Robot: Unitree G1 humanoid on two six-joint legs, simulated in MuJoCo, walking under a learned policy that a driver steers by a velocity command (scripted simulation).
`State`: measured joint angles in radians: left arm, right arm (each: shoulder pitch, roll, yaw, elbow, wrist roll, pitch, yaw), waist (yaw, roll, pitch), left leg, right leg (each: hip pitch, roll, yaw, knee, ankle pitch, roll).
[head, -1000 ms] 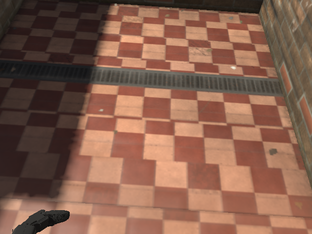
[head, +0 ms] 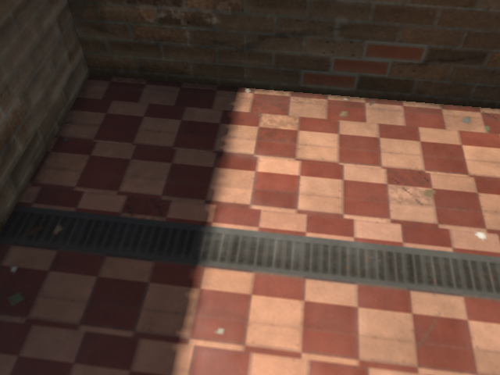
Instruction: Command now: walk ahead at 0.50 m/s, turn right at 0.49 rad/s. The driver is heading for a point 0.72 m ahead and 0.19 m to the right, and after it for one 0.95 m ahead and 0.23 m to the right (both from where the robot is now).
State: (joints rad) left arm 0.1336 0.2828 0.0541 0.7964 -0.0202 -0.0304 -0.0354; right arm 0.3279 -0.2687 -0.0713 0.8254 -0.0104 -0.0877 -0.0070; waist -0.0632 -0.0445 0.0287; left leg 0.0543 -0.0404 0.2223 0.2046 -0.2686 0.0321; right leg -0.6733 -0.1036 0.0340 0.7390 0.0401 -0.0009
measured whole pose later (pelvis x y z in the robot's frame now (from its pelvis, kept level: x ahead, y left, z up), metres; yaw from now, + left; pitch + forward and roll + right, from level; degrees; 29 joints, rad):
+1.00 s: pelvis +0.55 -0.11 +0.00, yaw -33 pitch +1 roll +2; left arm 0.12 0.28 0.05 0.64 -0.02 -0.03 -0.02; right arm 0.35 -0.28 -0.06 0.87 0.01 -0.09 0.01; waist -0.10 -0.04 0.03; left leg 0.00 -0.02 0.13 0.24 -0.26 0.01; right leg -0.64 -0.09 0.05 0.71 -0.06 0.00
